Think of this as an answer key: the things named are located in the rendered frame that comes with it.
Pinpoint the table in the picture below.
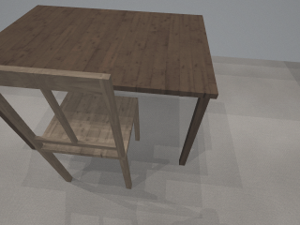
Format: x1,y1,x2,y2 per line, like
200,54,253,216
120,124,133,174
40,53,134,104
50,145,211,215
0,5,218,166

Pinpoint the chair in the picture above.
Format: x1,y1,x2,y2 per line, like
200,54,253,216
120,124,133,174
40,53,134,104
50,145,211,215
0,65,140,189

